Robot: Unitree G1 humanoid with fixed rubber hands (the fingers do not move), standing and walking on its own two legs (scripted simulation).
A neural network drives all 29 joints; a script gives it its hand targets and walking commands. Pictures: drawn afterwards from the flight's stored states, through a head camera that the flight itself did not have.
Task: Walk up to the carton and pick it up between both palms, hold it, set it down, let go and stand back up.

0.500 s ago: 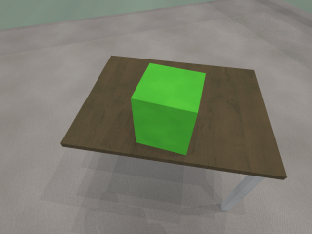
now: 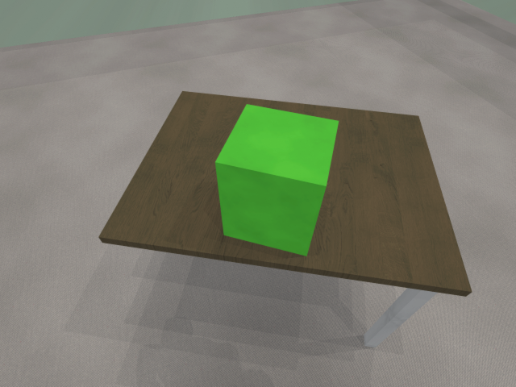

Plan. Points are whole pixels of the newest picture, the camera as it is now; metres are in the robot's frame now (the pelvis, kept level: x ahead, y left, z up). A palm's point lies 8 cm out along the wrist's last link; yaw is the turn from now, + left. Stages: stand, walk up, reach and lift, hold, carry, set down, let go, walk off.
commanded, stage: stand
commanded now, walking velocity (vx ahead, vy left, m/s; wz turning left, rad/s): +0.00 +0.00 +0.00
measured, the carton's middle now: (277, 181) +0.55 -0.04 -0.06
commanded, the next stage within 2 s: walk up in 0.62 s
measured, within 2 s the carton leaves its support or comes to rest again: neither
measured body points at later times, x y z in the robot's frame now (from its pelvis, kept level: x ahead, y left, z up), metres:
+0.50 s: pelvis +0.01 +0.00 +0.00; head +0.02 +0.01 +0.45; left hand -0.04 +0.20 -0.17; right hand -0.03 -0.20 -0.16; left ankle +0.00 +0.12 -0.74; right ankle +0.00 -0.13 -0.74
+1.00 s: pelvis +0.03 -0.01 -0.01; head +0.03 -0.01 +0.44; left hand +0.02 +0.20 -0.16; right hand -0.01 -0.23 -0.16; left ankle -0.01 +0.12 -0.74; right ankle +0.01 -0.12 -0.74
